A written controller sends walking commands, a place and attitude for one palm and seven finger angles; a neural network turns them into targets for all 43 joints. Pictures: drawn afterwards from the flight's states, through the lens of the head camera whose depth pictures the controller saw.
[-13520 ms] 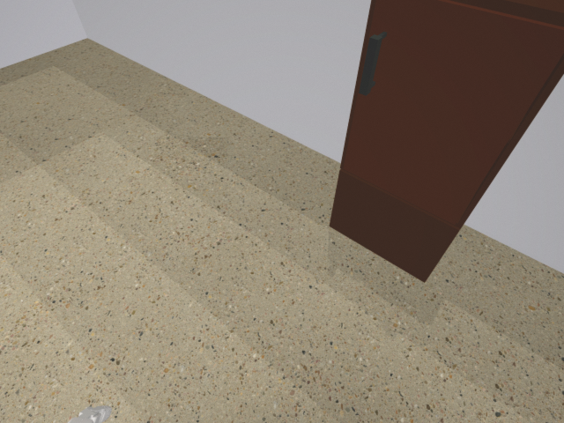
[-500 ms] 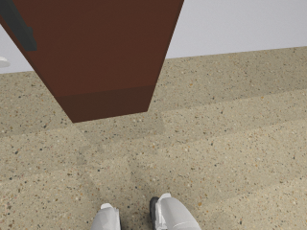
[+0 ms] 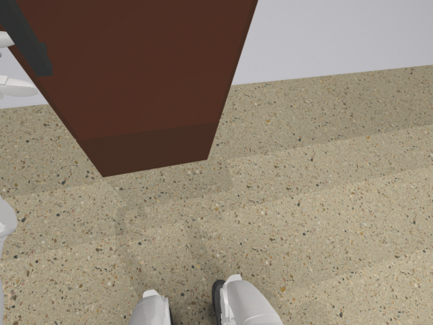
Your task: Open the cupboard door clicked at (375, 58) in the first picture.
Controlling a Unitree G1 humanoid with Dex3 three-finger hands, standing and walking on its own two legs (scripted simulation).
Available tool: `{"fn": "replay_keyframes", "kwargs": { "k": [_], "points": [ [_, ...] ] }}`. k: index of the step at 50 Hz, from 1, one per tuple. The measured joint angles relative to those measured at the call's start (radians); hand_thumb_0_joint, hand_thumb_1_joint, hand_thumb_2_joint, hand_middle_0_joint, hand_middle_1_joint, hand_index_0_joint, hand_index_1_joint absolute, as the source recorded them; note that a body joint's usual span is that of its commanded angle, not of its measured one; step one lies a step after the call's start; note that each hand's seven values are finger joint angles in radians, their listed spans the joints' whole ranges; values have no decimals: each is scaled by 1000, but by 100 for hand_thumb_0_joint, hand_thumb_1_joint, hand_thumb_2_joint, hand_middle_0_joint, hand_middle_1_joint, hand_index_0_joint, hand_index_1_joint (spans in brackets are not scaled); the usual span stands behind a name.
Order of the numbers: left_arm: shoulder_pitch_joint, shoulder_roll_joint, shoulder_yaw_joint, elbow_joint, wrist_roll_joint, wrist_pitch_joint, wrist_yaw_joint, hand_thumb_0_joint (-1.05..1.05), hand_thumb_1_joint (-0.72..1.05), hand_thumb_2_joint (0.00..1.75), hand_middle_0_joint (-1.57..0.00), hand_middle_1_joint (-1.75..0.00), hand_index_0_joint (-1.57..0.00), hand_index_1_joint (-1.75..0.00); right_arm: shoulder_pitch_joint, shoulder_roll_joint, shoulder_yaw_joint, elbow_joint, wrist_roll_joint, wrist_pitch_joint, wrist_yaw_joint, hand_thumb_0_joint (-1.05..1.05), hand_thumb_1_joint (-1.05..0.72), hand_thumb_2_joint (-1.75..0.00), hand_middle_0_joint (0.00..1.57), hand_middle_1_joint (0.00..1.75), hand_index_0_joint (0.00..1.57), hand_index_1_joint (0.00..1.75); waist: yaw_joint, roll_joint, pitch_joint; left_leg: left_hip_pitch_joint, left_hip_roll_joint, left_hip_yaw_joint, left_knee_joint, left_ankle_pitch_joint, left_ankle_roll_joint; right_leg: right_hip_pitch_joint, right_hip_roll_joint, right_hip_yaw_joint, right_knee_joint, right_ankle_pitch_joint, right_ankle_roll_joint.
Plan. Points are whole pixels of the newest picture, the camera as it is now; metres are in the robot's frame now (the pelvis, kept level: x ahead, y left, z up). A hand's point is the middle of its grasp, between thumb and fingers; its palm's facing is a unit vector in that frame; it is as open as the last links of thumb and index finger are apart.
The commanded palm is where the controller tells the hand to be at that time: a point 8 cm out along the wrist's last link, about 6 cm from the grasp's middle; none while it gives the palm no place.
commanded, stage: slide the fingers in behind the handle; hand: left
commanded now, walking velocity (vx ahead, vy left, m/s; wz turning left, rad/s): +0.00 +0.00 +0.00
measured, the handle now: (22, 24) +0.59 +0.24 +0.10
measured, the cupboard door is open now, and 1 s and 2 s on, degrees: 0 0 0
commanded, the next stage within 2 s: close the thumb around the handle in 1.02 s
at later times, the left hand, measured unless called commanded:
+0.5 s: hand (27, 54) +0.54 +0.23 +0.09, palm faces +0.10 -0.99 -0.01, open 14.0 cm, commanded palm +0.52 +0.26 +0.09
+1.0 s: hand (34, 54) +0.54 +0.22 +0.09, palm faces +0.10 -0.99 -0.02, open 14.0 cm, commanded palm +0.52 +0.25 +0.09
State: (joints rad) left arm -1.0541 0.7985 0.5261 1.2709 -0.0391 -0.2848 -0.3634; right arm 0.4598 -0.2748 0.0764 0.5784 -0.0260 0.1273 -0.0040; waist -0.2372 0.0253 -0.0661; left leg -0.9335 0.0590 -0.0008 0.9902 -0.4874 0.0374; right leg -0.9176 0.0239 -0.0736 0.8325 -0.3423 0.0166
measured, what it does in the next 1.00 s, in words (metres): stands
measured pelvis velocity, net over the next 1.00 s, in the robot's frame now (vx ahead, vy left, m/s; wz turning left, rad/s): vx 0.00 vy -0.01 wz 0.01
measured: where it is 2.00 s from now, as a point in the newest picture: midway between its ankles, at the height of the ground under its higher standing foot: outside the picture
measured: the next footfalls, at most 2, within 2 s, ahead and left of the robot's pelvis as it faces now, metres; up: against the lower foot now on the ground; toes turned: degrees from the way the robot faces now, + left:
none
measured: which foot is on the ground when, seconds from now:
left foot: down 0.00-1.00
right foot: down 0.00-1.00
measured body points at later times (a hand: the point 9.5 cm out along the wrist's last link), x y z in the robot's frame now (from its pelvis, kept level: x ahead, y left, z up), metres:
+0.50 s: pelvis +0.00 +0.00 +0.00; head +0.16 +0.03 +0.42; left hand +0.53 +0.29 +0.09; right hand -0.03 -0.26 -0.10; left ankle -0.02 +0.09 -0.68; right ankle +0.02 -0.14 -0.68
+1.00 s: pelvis +0.00 -0.01 +0.00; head +0.15 +0.02 +0.43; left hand +0.53 +0.28 +0.10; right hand -0.04 -0.27 -0.10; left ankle -0.02 +0.09 -0.68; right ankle +0.02 -0.14 -0.68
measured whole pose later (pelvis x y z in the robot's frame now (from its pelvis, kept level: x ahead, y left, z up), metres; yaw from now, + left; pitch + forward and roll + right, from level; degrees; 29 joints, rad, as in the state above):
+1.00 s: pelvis +0.00 -0.01 +0.00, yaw +1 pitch +23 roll -4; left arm -1.04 0.65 0.46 1.25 -0.04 -0.33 -0.24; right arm 0.45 -0.27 0.05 0.61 -0.04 0.10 0.01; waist -0.22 0.04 -0.08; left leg -0.90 0.05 0.00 0.97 -0.48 0.03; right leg -0.89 0.02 -0.07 0.84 -0.35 0.01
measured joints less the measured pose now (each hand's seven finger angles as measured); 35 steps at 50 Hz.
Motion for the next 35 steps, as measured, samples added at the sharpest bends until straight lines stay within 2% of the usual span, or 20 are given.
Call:
{"fn": "replay_keyframes", "kwargs": {
  "k": [4,10,18,24,35],
  "points": [
    [1,-35,-24,-10,-13,-6,13,-1,-50,30,-30,-120,-30,-120,2,6,-3,11,-2,-2,4,0,-91,-90,21,30,20,30,10,1,-3,7,-4,-3,-4,0,0,9,-3,-3,-3,-3,1],
    [2,-63,-29,-15,-8,-12,50,-1,-50,30,-30,-120,-30,-122,-4,9,-9,14,-8,-8,7,0,-91,-90,21,30,20,30,10,3,-8,9,-6,-6,-3,-3,-1,11,-6,-6,0,-8,1],
    [1,-109,-54,-14,-9,-16,69,-1,-50,30,-30,-120,-30,-121,-13,9,-13,20,-9,-10,13,0,-91,-90,21,30,20,30,16,5,-12,21,-8,-8,-8,-3,-3,22,-7,-7,0,-11,-1],
    [26,-127,-42,-35,2,-34,105,-1,-50,30,-30,-120,-30,-121,-14,9,-20,11,-12,-17,18,0,-91,-90,21,30,20,30,14,7,-15,25,-4,-1,-9,-4,-5,19,-4,0,6,-13,-4],
    [7,-130,-43,-18,3,-45,115,-1,-50,30,-30,-120,-30,-120,-18,9,-18,18,-10,-27,13,0,-91,-90,21,30,20,30,10,5,-10,23,-4,0,-10,1,-9,13,-3,2,12,-12,-8]
  ]
}}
